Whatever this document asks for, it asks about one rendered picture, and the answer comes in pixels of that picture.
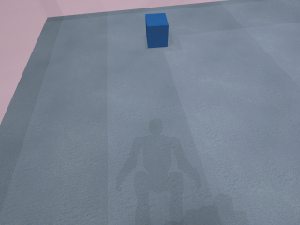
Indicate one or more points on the carton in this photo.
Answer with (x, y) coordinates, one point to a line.
(157, 30)

